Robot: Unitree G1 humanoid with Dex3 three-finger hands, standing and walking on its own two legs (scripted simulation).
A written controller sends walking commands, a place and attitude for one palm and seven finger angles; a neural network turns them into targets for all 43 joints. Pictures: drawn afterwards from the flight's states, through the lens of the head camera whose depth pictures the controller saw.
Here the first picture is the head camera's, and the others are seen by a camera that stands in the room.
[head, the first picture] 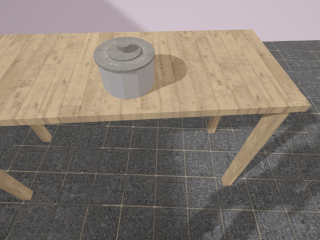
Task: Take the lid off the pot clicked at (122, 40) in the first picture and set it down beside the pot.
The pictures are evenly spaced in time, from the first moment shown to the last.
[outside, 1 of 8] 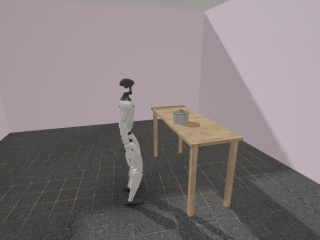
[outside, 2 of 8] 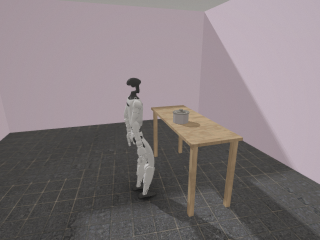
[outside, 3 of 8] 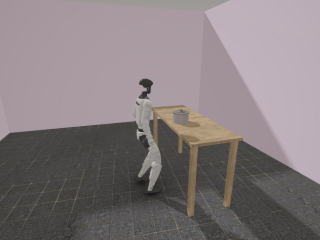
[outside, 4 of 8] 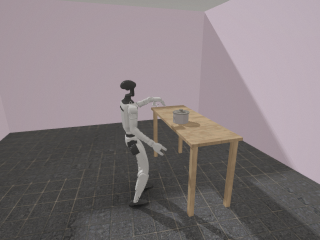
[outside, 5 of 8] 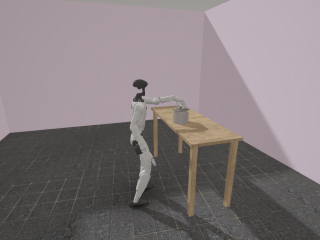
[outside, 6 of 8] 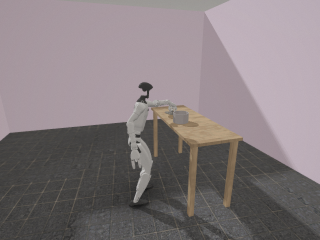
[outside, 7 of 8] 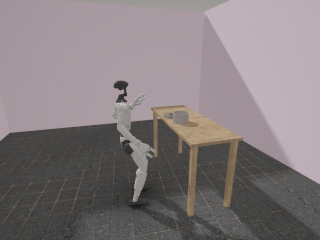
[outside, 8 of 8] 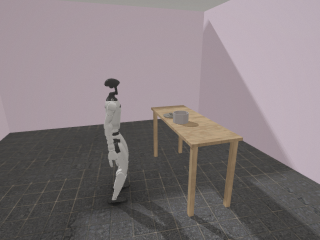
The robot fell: no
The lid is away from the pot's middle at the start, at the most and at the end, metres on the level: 0.00 0.25 0.24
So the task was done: yes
